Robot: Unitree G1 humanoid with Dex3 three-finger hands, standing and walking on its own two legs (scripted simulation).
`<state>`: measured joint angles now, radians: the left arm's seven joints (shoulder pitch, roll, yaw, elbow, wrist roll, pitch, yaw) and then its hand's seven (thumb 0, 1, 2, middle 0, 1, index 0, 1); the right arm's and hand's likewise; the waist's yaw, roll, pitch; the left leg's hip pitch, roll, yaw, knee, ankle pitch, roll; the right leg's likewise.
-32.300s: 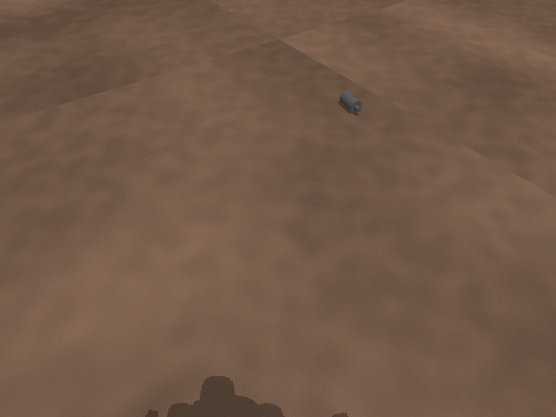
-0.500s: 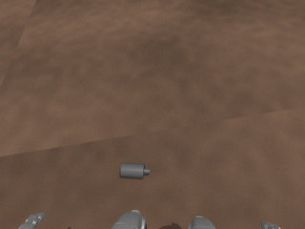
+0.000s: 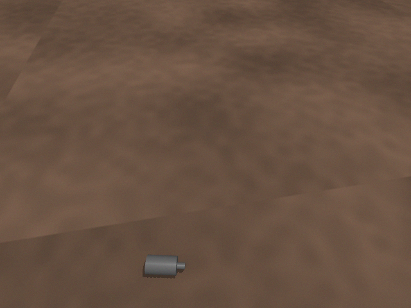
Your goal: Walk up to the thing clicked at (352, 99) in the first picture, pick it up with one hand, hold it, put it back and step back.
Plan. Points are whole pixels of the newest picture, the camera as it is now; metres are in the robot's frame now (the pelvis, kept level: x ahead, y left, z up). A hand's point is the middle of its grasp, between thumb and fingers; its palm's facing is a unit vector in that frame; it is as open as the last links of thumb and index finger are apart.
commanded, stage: stand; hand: left
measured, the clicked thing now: (166, 265) +0.45 +0.17 -0.73
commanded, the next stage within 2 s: none
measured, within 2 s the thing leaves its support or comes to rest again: neither
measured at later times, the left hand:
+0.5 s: hand out of the picture +0.08 +0.25 -0.15, palm faces -0.03 -0.94 -0.34, open 7.3 cm
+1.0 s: hand out of the picture +0.10 +0.25 -0.15, palm faces -0.03 -0.94 -0.34, open 7.3 cm
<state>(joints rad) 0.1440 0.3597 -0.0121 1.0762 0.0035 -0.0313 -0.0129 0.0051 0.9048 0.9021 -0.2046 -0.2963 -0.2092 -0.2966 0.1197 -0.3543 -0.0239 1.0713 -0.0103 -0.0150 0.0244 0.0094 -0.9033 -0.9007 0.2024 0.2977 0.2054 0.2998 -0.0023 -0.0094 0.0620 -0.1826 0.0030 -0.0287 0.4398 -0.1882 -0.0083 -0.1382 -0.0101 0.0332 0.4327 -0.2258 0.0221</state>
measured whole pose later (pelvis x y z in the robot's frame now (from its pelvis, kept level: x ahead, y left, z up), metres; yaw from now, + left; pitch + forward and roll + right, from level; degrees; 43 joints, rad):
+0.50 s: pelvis +0.01 +0.00 +0.01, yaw +0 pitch -2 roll +0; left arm 0.11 0.36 -0.01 1.14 0.00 -0.02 -0.01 0.00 0.91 0.90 -0.20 -0.30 -0.21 -0.30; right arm 0.08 -0.34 -0.02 1.16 -0.01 -0.01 0.02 0.01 -0.90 -0.90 0.20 0.30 0.21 0.30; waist 0.00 -0.01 0.06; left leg -0.16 0.00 -0.03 0.35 -0.15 -0.01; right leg -0.12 -0.01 0.03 0.34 -0.19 0.02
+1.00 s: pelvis +0.02 +0.00 +0.01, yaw +0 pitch -2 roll +0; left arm 0.10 0.36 0.00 1.13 0.01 -0.02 -0.01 0.00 0.91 0.90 -0.20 -0.30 -0.21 -0.30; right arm 0.08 -0.34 -0.01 1.15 -0.01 -0.01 0.02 0.01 -0.90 -0.90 0.20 0.30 0.21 0.30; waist -0.01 0.00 0.05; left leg -0.14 0.01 -0.03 0.33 -0.15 -0.02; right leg -0.10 -0.01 0.03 0.32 -0.19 0.02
